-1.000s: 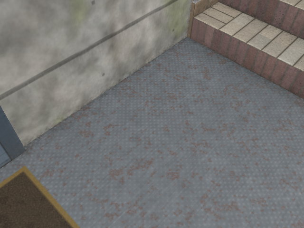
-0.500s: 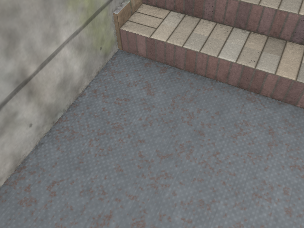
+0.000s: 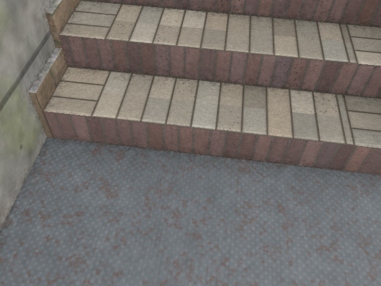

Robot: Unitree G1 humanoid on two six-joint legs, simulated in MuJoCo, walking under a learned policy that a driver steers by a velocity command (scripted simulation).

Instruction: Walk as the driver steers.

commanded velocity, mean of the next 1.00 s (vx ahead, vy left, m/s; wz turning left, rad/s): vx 0.50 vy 0.00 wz -0.47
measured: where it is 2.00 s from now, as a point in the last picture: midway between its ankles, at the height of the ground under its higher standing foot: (261, 220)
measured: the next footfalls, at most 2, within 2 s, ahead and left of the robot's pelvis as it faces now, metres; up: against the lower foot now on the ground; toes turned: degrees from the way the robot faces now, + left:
right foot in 0.32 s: +0.32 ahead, -0.17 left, +0.00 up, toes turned -14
left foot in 0.78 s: +0.62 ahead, -0.06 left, +0.00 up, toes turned -23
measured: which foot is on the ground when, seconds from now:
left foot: down 0.00-0.32, up 0.34-0.76, down 0.78-1.00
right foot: up 0.00-0.30, down 0.32-0.80, up 0.82-1.00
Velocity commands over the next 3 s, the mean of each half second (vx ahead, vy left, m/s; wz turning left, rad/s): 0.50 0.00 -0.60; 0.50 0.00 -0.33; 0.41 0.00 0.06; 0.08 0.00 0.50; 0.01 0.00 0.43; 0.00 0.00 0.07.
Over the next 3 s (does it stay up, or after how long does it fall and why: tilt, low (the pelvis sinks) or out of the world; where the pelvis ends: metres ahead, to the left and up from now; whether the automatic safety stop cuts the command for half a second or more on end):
stays up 0.70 -0.26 0.00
